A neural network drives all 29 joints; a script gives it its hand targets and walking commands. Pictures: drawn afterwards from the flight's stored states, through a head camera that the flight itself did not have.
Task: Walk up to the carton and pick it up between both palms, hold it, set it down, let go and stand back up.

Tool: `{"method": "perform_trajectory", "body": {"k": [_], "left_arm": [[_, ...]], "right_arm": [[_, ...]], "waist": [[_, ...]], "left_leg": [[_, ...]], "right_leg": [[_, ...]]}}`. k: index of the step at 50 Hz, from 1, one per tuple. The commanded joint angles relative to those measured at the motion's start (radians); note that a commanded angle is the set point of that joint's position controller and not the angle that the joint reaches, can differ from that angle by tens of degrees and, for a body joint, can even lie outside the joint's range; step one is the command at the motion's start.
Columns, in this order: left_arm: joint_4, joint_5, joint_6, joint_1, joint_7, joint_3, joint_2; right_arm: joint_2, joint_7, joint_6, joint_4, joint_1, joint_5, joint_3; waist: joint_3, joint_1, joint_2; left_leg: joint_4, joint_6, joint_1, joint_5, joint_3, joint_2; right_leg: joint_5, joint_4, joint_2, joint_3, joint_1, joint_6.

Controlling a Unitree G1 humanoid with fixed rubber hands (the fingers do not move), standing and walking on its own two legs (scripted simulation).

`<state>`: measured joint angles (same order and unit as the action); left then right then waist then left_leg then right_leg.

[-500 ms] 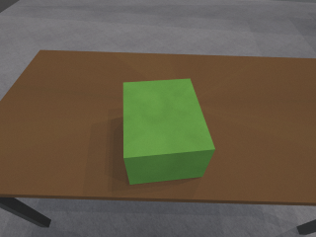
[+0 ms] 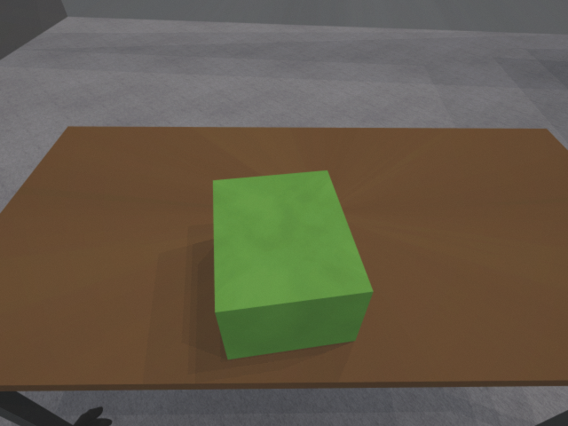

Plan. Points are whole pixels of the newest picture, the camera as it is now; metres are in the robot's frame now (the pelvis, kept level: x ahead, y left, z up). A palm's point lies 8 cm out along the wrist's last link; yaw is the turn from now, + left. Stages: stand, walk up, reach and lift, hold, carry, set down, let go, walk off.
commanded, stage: walk up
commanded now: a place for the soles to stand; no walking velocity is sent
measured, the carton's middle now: (281, 257) +0.45 +0.02 -0.05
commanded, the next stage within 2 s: reach and lift in 0.82 s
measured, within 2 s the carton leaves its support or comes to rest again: neither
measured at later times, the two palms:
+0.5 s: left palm out of the picture +0.09 +0.32 -0.11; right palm out of the picture +0.08 -0.28 -0.10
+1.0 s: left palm (93, 425) +0.18 +0.29 -0.11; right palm out of the picture +0.15 -0.28 -0.11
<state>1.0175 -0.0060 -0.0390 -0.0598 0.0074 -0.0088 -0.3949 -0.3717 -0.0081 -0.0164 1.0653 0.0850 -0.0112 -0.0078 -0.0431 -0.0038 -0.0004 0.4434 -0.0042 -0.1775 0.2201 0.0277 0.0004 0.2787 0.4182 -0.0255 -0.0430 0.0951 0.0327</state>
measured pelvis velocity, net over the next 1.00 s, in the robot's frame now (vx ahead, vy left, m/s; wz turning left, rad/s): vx -0.01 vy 0.01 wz -0.03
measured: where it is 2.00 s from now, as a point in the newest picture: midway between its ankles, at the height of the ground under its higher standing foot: outside the picture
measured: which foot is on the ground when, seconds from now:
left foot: down 0.00-1.00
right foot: down 0.00-1.00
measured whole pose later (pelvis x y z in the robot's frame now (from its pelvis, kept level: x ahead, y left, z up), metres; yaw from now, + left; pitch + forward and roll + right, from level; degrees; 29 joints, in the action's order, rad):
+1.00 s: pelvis -0.01 +0.01 -0.01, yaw -2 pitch -3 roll -1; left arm 0.63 -0.06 0.39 0.02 0.01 -0.09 -0.35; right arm -0.29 -0.08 -0.13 1.05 -0.07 -0.05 -0.11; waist -0.15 0.00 0.04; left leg 0.63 0.00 -0.28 0.31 0.00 -0.01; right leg 0.36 0.60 -0.03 -0.02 0.20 0.03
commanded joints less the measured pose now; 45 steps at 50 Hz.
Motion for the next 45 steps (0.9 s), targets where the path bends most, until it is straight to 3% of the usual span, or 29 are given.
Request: {"method": "perform_trajectory", "body": {"k": [1,2,6,7,8,10,11,13,15,16,18,20,23,24,25,27,29,31,32,33,34,35,36,40,41,42,43,44,45], "left_arm": [[-0.021,0.000,-0.007,0.026,0.009,-0.034,-0.181],[-0.026,-0.002,-0.006,0.062,0.009,-0.029,-0.185],[0.006,-0.003,-0.005,0.037,0.002,-0.031,-0.180],[0.009,-0.005,-0.008,0.052,0.002,-0.031,-0.183],[0.009,0.000,-0.006,0.041,0.002,-0.032,-0.189],[0.007,0.000,-0.008,0.060,-0.001,-0.028,-0.168],[0.022,-0.004,-0.006,0.053,0.000,-0.033,-0.175],[0.026,-0.005,-0.004,0.074,0.002,-0.030,-0.181],[0.032,0.000,-0.004,0.059,-0.002,-0.021,-0.162],[0.037,-0.003,-0.002,0.050,-0.001,-0.032,-0.181],[0.044,-0.001,0.000,0.034,-0.002,-0.028,-0.169],[0.046,-0.004,0.002,0.056,0.000,-0.029,-0.165],[0.062,-0.007,0.000,0.017,0.002,-0.030,-0.179],[0.055,-0.007,0.002,0.045,0.000,-0.032,-0.173],[0.052,-0.004,0.002,0.028,0.001,-0.035,-0.184],[0.056,-0.005,0.000,0.027,0.002,-0.034,-0.175],[0.049,-0.001,0.004,0.033,-0.002,-0.031,-0.176],[0.056,-0.003,0.004,0.029,0.000,-0.034,-0.178],[0.044,-0.006,0.003,0.029,-0.002,-0.029,-0.160],[0.059,-0.007,0.003,0.034,0.002,-0.037,-0.184],[0.059,-0.004,0.004,0.014,0.003,-0.037,-0.185],[0.057,-0.012,0.005,0.042,0.002,-0.035,-0.173],[0.050,-0.007,0.004,0.034,0.002,-0.035,-0.165],[0.053,-0.007,0.001,0.021,0.006,-0.033,-0.173],[0.052,-0.009,0.003,0.024,0.003,-0.029,-0.167],[-0.299,-0.003,0.157,0.375,0.008,-0.110,-0.120],[-0.401,0.022,0.261,0.369,0.026,-0.093,-0.109],[-0.452,0.024,0.327,0.321,0.029,-0.086,-0.096],[-0.451,0.008,0.376,0.278,0.023,-0.091,-0.084]], "right_arm": [[-0.182,0.012,-0.014,-0.049,-0.071,-0.001,-0.022],[-0.185,0.010,-0.013,-0.036,-0.047,0.001,-0.025],[-0.198,0.009,-0.020,-0.029,-0.075,0.003,-0.025],[-0.178,0.007,-0.019,-0.016,-0.043,0.003,-0.021],[-0.191,0.012,-0.019,-0.014,-0.031,0.001,-0.028],[-0.199,0.014,-0.023,-0.013,-0.047,0.002,-0.026],[-0.184,0.014,-0.024,-0.015,-0.046,-0.003,-0.022],[-0.192,0.013,-0.019,-0.005,-0.048,0.000,-0.029],[-0.189,0.013,-0.020,0.001,-0.064,0.002,-0.032],[-0.201,0.014,-0.021,-0.001,-0.049,-0.001,-0.031],[-0.191,0.015,-0.020,-0.001,-0.061,-0.003,-0.028],[-0.183,0.013,-0.019,0.007,-0.045,0.004,-0.032],[-0.188,0.012,-0.018,-0.004,-0.051,-0.002,-0.032],[-0.178,0.013,-0.018,-0.004,-0.056,-0.005,-0.031],[-0.186,0.012,-0.019,0.005,-0.054,-0.003,-0.034],[-0.184,0.015,-0.017,0.014,-0.059,-0.001,-0.032],[-0.182,0.013,-0.019,0.014,-0.048,0.002,-0.031],[-0.193,0.015,-0.022,0.007,-0.057,-0.001,-0.033],[-0.192,0.013,-0.022,0.001,-0.069,-0.003,-0.031],[-0.179,0.013,-0.019,0.013,-0.070,-0.004,-0.034],[-0.187,0.015,-0.020,0.007,-0.062,-0.002,-0.029],[-0.178,0.010,-0.020,0.011,-0.059,0.001,-0.032],[-0.193,0.015,-0.021,0.015,-0.044,0.001,-0.035],[-0.173,0.014,-0.013,0.006,-0.058,0.001,-0.034],[-0.173,0.012,-0.014,0.005,-0.056,0.007,-0.029],[-0.014,-0.003,-0.163,-0.045,-0.407,-0.092,-0.125],[-0.066,-0.031,-0.154,-0.029,-0.328,-0.091,-0.166],[-0.091,-0.058,-0.149,-0.069,-0.282,-0.092,-0.165],[-0.126,-0.070,-0.144,-0.086,-0.274,-0.090,-0.164]], "waist": [[0.077,0.012,-0.023],[0.051,0.010,0.021],[0.052,0.012,-0.050],[0.056,-0.004,-0.032],[0.054,0.005,0.006],[0.099,0.004,-0.068],[0.113,0.001,-0.027],[0.071,-0.002,-0.013],[0.047,0.008,-0.031],[0.045,0.008,-0.079],[0.074,0.017,-0.061],[0.060,-0.007,0.004],[0.041,0.005,-0.052],[0.051,-0.003,-0.004],[0.046,0.002,0.007],[0.041,0.007,-0.025],[0.056,0.006,-0.026],[0.072,0.009,0.019],[0.086,0.015,-0.031],[0.034,0.006,0.009],[0.041,0.014,0.007],[0.070,-0.006,-0.003],[0.083,-0.001,-0.032],[0.083,0.006,0.027],[0.091,0.002,-0.006],[0.064,-0.005,0.082],[0.010,-0.050,0.028],[-0.011,-0.057,0.046],[-0.014,-0.040,0.055]], "left_leg": [[-0.049,0.059,0.034,-0.275,0.071,-0.102],[-0.066,0.056,0.031,-0.237,0.078,-0.100],[-0.105,0.059,0.047,-0.192,0.096,-0.109],[-0.115,0.056,0.054,-0.233,0.096,-0.117],[-0.115,0.060,0.042,-0.233,0.106,-0.122],[-0.109,0.053,0.088,-0.247,0.076,-0.121],[-0.119,0.055,0.084,-0.252,0.097,-0.115],[-0.138,0.053,0.064,-0.231,0.087,-0.125],[-0.155,0.052,0.058,-0.195,0.103,-0.119],[-0.142,0.045,0.058,-0.224,0.093,-0.113],[-0.154,0.050,0.077,-0.179,0.107,-0.122],[-0.163,0.052,0.099,-0.196,0.114,-0.131],[-0.154,0.047,0.081,-0.208,0.105,-0.118],[-0.146,0.056,0.082,-0.222,0.098,-0.116],[-0.140,0.050,0.084,-0.233,0.092,-0.112],[-0.164,0.045,0.075,-0.168,0.099,-0.104],[-0.174,0.045,0.078,-0.205,0.110,-0.113],[-0.174,0.051,0.090,-0.208,0.115,-0.122],[-0.156,0.052,0.086,-0.208,0.098,-0.120],[-0.163,0.054,0.078,-0.186,0.100,-0.117],[-0.140,0.060,0.086,-0.217,0.104,-0.114],[-0.144,0.059,0.114,-0.238,0.096,-0.117],[-0.138,0.064,0.102,-0.236,0.106,-0.121],[-0.125,0.059,0.128,-0.235,0.091,-0.118],[-0.121,0.055,0.126,-0.258,0.096,-0.117],[0.029,-0.075,0.011,-0.017,-0.102,-0.018],[0.048,-0.060,-0.010,0.053,-0.067,-0.059],[0.070,-0.031,-0.002,0.080,-0.064,-0.063],[0.096,-0.028,-0.016,0.067,-0.055,-0.078]], "right_leg": [[-0.273,-0.101,0.148,0.129,-0.009,-0.008],[-0.218,-0.113,0.162,0.130,0.019,-0.005],[-0.158,-0.127,0.133,0.113,0.022,-0.010],[-0.171,-0.122,0.137,0.103,0.013,-0.015],[-0.167,-0.129,0.138,0.101,-0.006,-0.011],[-0.210,-0.124,0.149,0.121,-0.013,-0.011],[-0.199,-0.119,0.140,0.104,-0.025,-0.010],[-0.179,-0.122,0.147,0.120,-0.013,-0.008],[-0.146,-0.139,0.145,0.115,-0.007,-0.010],[-0.150,-0.140,0.138,0.119,0.003,-0.006],[-0.125,-0.140,0.137,0.114,-0.004,-0.005],[-0.128,-0.147,0.135,0.108,0.021,-0.009],[-0.142,-0.152,0.143,0.106,0.018,-0.013],[-0.156,-0.147,0.139,0.105,0.012,-0.010],[-0.175,-0.139,0.137,0.095,0.029,-0.015],[-0.145,-0.146,0.140,0.111,0.016,-0.013],[-0.126,-0.140,0.140,0.113,0.003,-0.018],[-0.141,-0.130,0.138,0.101,-0.004,-0.014],[-0.150,-0.140,0.139,0.110,-0.009,-0.016],[-0.133,-0.142,0.142,0.107,0.024,-0.015],[-0.164,-0.144,0.141,0.113,0.031,-0.010],[-0.178,-0.130,0.142,0.107,0.023,-0.010],[-0.176,-0.140,0.143,0.097,0.003,-0.013],[-0.206,-0.134,0.148,0.103,0.011,-0.018],[-0.234,-0.142,0.153,0.100,0.000,-0.021],[-0.045,0.000,0.043,-0.031,0.264,-0.038],[0.027,0.049,0.037,-0.034,0.268,-0.004],[0.064,0.067,0.025,-0.037,0.272,0.000],[0.041,0.091,0.034,-0.040,0.269,0.006]]}}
